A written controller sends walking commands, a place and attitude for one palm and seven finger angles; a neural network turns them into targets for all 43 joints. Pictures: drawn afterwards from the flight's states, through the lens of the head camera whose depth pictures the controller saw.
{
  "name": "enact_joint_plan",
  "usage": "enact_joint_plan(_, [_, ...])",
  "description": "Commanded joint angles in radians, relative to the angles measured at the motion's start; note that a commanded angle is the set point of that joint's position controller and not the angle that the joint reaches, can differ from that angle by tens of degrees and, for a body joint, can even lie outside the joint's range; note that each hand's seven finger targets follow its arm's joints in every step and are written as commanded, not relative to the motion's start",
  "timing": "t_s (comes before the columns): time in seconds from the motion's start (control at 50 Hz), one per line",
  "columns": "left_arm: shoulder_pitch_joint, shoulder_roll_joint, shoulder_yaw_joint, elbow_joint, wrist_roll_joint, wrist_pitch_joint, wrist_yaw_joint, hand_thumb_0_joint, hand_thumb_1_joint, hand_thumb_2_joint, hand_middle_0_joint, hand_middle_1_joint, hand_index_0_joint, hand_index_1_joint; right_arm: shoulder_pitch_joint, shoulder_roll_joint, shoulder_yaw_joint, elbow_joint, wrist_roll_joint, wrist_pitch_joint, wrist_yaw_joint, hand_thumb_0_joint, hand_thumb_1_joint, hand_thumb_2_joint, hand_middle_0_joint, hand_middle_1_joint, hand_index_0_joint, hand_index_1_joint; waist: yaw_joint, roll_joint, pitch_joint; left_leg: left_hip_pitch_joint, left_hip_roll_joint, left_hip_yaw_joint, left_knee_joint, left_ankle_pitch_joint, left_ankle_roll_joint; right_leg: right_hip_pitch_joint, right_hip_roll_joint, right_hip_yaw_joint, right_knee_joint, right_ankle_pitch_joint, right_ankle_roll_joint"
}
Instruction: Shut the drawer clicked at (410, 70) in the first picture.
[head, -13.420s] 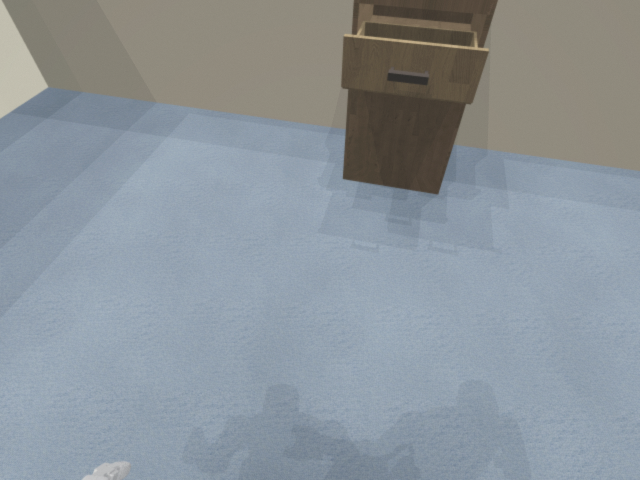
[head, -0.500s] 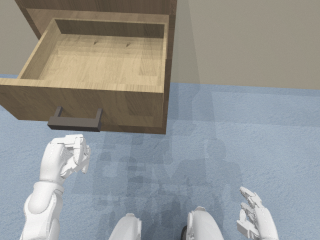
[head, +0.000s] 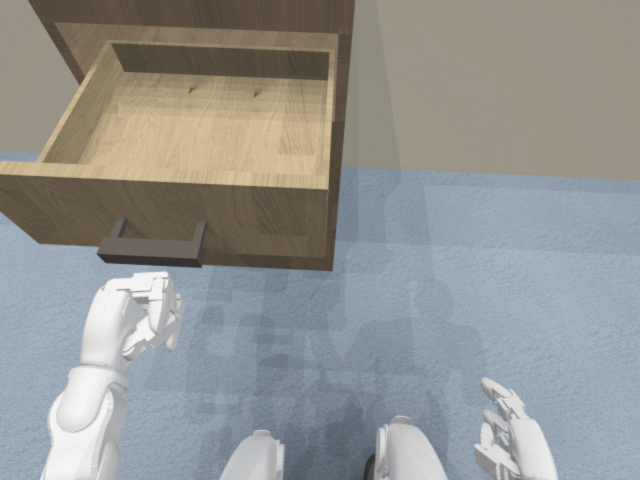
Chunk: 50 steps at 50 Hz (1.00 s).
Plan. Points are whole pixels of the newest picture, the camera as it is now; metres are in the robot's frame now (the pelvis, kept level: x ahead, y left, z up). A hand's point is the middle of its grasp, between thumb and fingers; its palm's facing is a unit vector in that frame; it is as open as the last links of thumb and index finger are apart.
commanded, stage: push the drawer shut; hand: left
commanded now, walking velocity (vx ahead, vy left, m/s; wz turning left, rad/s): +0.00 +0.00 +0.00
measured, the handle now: (157, 238) +0.40 +0.23 +0.04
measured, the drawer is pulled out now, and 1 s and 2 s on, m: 0.30 0.21 0.09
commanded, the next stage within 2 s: none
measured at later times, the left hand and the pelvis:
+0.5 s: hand (173, 282) +0.34 +0.19 +0.03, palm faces -0.05 -1.00 -0.06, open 2.8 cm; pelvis -0.01 +0.00 +0.00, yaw +0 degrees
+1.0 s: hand (183, 235) +0.40 +0.19 +0.04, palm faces -0.05 -1.00 -0.05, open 3.0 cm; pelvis -0.02 +0.01 +0.00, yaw -1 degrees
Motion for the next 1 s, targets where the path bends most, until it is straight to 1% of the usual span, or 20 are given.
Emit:
enact_joint_plan(0.0, [-0.245,0.157,0.084,-0.179,-0.003,-0.062,0.021,0.000,0.900,0.900,-1.400,-1.600,-1.400,-1.600,0.003,-0.135,-0.059,-0.118,0.000,-0.043,-0.014,0.000,-0.900,-0.900,0.200,0.300,0.200,0.300,-0.021,0.017,-0.309,0.039,-0.045,0.001,-0.181,0.275,0.024,0.308,0.058,0.041,-0.129,0.121,-0.022])
enact_joint_plan(0.04, [-0.238,0.156,0.089,-0.171,-0.004,-0.062,0.020,0.000,0.900,0.900,-1.400,-1.600,-1.400,-1.600,0.006,-0.134,-0.059,-0.117,0.000,-0.045,-0.013,0.000,-0.900,-0.900,0.200,0.300,0.200,0.300,-0.012,0.024,-0.335,0.056,-0.045,0.003,-0.184,0.304,0.022,0.329,0.058,0.040,-0.128,0.155,-0.024])
enact_joint_plan(0.08, [-0.256,0.150,0.078,-0.135,-0.001,-0.051,0.011,0.000,0.900,0.900,-1.400,-1.600,-1.400,-1.600,0.014,-0.136,-0.057,-0.112,0.001,-0.039,-0.014,0.000,-0.900,-0.900,0.200,0.300,0.200,0.300,-0.020,0.014,-0.341,0.063,-0.042,0.000,-0.184,0.335,0.022,0.327,0.061,0.034,-0.119,0.190,-0.024])
enact_joint_plan(0.12, [-0.271,0.157,0.083,-0.138,-0.002,-0.043,0.009,0.000,0.900,0.900,-1.400,-1.600,-1.400,-1.600,0.016,-0.137,-0.058,-0.111,0.001,-0.036,-0.011,0.000,-0.900,-0.900,0.200,0.300,0.200,0.300,-0.010,0.044,-0.363,0.077,-0.042,0.000,-0.191,0.357,0.018,0.340,0.058,0.034,-0.119,0.210,-0.025])
enact_joint_plan(0.22, [-0.373,0.165,0.093,-0.080,-0.004,-0.031,0.012,0.000,0.900,0.900,-1.400,-1.600,-1.400,-1.600,0.023,-0.141,-0.055,-0.100,0.003,-0.023,-0.014,0.000,-0.900,-0.900,0.200,0.300,0.200,0.300,-0.029,0.006,-0.335,0.049,-0.041,0.001,-0.193,0.312,0.020,0.332,0.060,0.038,-0.132,0.175,-0.020])
enact_joint_plan(0.26, [-0.439,0.195,0.112,-0.046,-0.004,-0.035,0.017,0.000,0.900,0.900,-1.400,-1.600,-1.400,-1.600,0.030,-0.146,-0.053,-0.086,0.002,-0.020,-0.020,0.000,-0.900,-0.900,0.200,0.300,0.200,0.300,-0.045,-0.012,-0.318,0.036,-0.038,-0.004,-0.184,0.297,0.023,0.312,0.065,0.036,-0.129,0.158,-0.021])
enact_joint_plan(0.3, [-0.494,0.178,0.094,-0.032,-0.001,-0.044,0.010,0.000,0.900,0.900,-1.400,-1.600,-1.400,-1.600,0.028,-0.142,-0.052,-0.074,0.003,-0.022,-0.022,0.000,-0.900,-0.900,0.200,0.300,0.200,0.300,-0.046,0.025,-0.330,0.049,-0.041,-0.001,-0.186,0.283,0.021,0.301,0.061,0.040,-0.135,0.143,-0.021])
enact_joint_plan(0.36, [-0.544,0.215,0.115,-0.009,-0.002,-0.053,0.004,0.000,0.900,0.900,-1.400,-1.600,-1.400,-1.600,0.036,-0.149,-0.053,-0.062,0.002,-0.021,-0.027,0.000,-0.900,-0.900,0.200,0.300,0.200,0.300,-0.047,0.023,-0.358,0.060,-0.039,-0.007,-0.184,0.296,0.021,0.309,0.063,0.040,-0.131,0.148,-0.024])
enact_joint_plan(0.38, [-0.558,0.200,0.102,0.005,0.000,-0.051,-0.002,0.000,0.900,0.900,-1.400,-1.600,-1.400,-1.600,0.036,-0.145,-0.051,-0.060,0.003,-0.019,-0.025,0.000,-0.900,-0.900,0.200,0.300,0.200,0.300,-0.047,0.048,-0.363,0.061,-0.043,-0.002,-0.186,0.285,0.021,0.306,0.062,0.045,-0.138,0.139,-0.023])
enact_joint_plan(0.4, [-0.597,0.203,0.097,0.022,0.001,-0.049,-0.003,0.000,0.900,0.900,-1.400,-1.600,-1.400,-1.600,0.038,-0.148,-0.050,-0.051,0.005,-0.018,-0.027,0.000,-0.900,-0.900,0.200,0.300,0.200,0.300,-0.058,0.032,-0.353,0.061,-0.039,-0.006,-0.187,0.277,0.022,0.292,0.062,0.042,-0.140,0.130,-0.022])
enact_joint_plan(0.44, [-0.631,0.195,0.090,0.032,0.000,-0.049,-0.002,0.000,0.900,0.900,-1.400,-1.600,-1.400,-1.600,0.043,-0.147,-0.050,-0.045,0.003,-0.021,-0.027,0.000,-0.900,-0.900,0.200,0.300,0.200,0.300,-0.055,0.049,-0.372,0.071,-0.041,-0.007,-0.190,0.276,0.021,0.295,0.061,0.043,-0.143,0.127,-0.021])
enact_joint_plan(0.52, [-0.717,0.237,0.116,0.113,0.002,-0.046,-0.005,0.000,0.900,0.900,-1.400,-1.600,-1.400,-1.600,0.049,-0.154,-0.045,-0.032,0.005,-0.012,-0.030,0.000,-0.900,-0.900,0.200,0.300,0.200,0.300,-0.064,0.015,-0.354,0.037,-0.040,-0.008,-0.191,0.228,0.024,0.293,0.064,0.049,-0.155,0.081,-0.020])
enact_joint_plan(0.68, [-0.854,0.309,0.169,0.271,0.013,-0.053,-0.023,0.000,0.900,0.900,-1.400,-1.600,-1.400,-1.600,0.072,-0.160,-0.037,-0.021,0.003,0.011,-0.028,0.000,-0.900,-0.900,0.200,0.300,0.200,0.300,-0.066,0.043,-0.355,0.014,-0.041,-0.004,-0.190,0.213,0.023,0.282,0.069,0.056,-0.152,0.065,-0.024])
enact_joint_plan(0.74, [-0.899,0.294,0.155,0.285,0.017,-0.060,-0.019,0.000,0.900,0.900,-1.400,-1.600,-1.400,-1.600,0.085,-0.161,-0.041,-0.019,-0.002,0.016,-0.022,0.000,-0.900,-0.900,0.200,0.300,0.200,0.300,-0.069,0.071,-0.393,0.031,-0.043,-0.002,-0.190,0.231,0.023,0.285,0.067,0.057,-0.150,0.088,-0.024])
enact_joint_plan(0.78, [-0.901,0.332,0.185,0.303,0.023,-0.066,-0.019,0.000,0.900,0.900,-1.400,-1.600,-1.400,-1.600,0.101,-0.168,-0.042,-0.016,-0.005,0.023,-0.019,0.000,-0.900,-0.900,0.200,0.300,0.200,0.300,-0.064,0.054,-0.422,0.046,-0.039,-0.011,-0.193,0.271,0.021,0.296,0.071,0.047,-0.137,0.124,-0.027])
enact_joint_plan(0.82, [-0.927,0.287,0.149,0.307,0.023,-0.069,-0.015,0.000,0.900,0.900,-1.400,-1.600,-1.400,-1.600,0.103,-0.163,-0.044,-0.015,-0.006,0.027,-0.013,0.000,-0.900,-0.900,0.200,0.300,0.200,0.300,-0.076,0.068,-0.415,0.054,-0.039,-0.008,-0.194,0.270,0.021,0.279,0.070,0.048,-0.141,0.128,-0.024])
enact_joint_plan(0.86, [-0.957,0.332,0.179,0.328,0.028,-0.078,-0.010,0.000,0.900,0.900,-1.400,-1.600,-1.400,-1.600,0.114,-0.172,-0.043,-0.012,-0.008,0.034,-0.013,0.000,-0.900,-0.900,0.200,0.300,0.200,0.300,-0.076,0.055,-0.409,0.044,-0.038,-0.013,-0.193,0.267,0.022,0.278,0.075,0.043,-0.135,0.122,-0.028])
enact_joint_plan(0.9, [-0.993,0.310,0.158,0.338,0.040,-0.082,-0.006,0.000,0.900,0.900,-1.400,-1.600,-1.400,-1.600,0.119,-0.168,-0.043,-0.008,-0.009,0.039,-0.010,0.000,-0.900,-0.900,0.200,0.300,0.200,0.300,-0.086,0.060,-0.412,0.048,-0.038,-0.009,-0.197,0.261,0.023,0.273,0.072,0.046,-0.141,0.122,-0.024])
enact_joint_plan(0.96, [-1.019,0.348,0.186,0.385,0.045,-0.092,0.001,0.000,0.900,0.900,-1.400,-1.600,-1.400,-1.600,0.134,-0.176,-0.043,-0.003,-0.013,0.048,-0.010,0.000,-0.900,-0.900,0.200,0.300,0.200,0.300,-0.089,0.030,-0.403,0.024,-0.038,-0.011,-0.193,0.233,0.027,0.274,0.077,0.049,-0.143,0.097,-0.024])
enact_joint_plan(0.98, [-1.061,0.358,0.184,0.382,0.057,-0.097,0.000,0.000,0.900,0.900,-1.400,-1.600,-1.400,-1.600,0.134,-0.175,-0.042,0.001,-0.013,0.051,-0.010,0.000,-0.900,-0.900,0.200,0.300,0.200,0.300,-0.091,0.063,-0.411,0.032,-0.039,-0.009,-0.195,0.233,0.025,0.266,0.075,0.050,-0.141,0.098,-0.024])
